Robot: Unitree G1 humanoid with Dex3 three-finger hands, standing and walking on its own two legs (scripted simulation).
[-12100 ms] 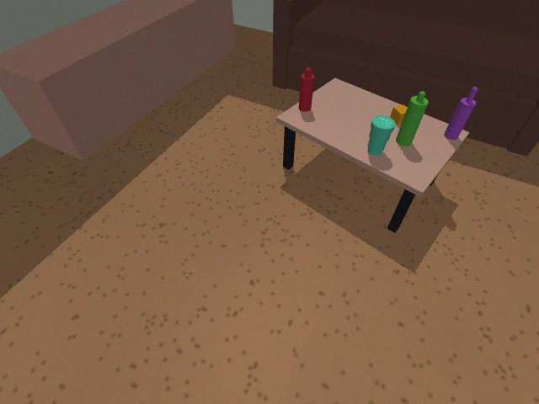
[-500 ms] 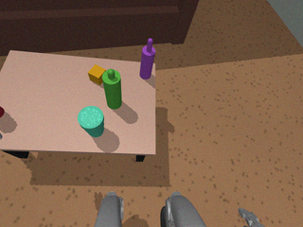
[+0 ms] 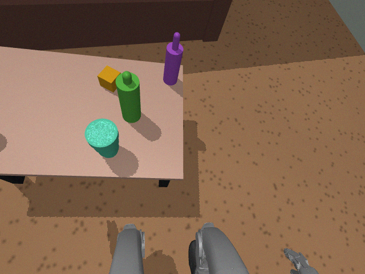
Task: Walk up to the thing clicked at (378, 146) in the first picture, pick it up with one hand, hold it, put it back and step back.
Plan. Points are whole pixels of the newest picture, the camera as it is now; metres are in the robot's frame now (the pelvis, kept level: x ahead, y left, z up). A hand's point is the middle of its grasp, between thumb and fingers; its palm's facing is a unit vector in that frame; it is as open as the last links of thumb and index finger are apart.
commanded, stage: go down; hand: left
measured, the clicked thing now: (105, 142) +0.48 +0.20 -0.27
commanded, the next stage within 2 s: none
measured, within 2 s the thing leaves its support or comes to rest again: neither
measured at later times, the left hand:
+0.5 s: hand out of the picture +0.40 +0.41 +0.03, palm faces +0.22 -0.97 -0.07, open 17.2 cm
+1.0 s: hand out of the picture +0.40 +0.41 +0.03, palm faces +0.22 -0.97 -0.04, open 17.2 cm
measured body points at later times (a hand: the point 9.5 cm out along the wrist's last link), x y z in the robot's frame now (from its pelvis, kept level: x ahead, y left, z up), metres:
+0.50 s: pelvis -0.01 +0.00 -0.01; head +0.15 +0.06 +0.41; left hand +0.38 +0.46 +0.04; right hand +0.08 -0.27 -0.10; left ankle +0.02 +0.12 -0.63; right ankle +0.03 -0.15 -0.63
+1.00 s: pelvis +0.00 +0.00 -0.01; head +0.16 +0.06 +0.40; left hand +0.39 +0.46 +0.03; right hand +0.08 -0.27 -0.10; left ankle +0.02 +0.12 -0.63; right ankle +0.03 -0.15 -0.63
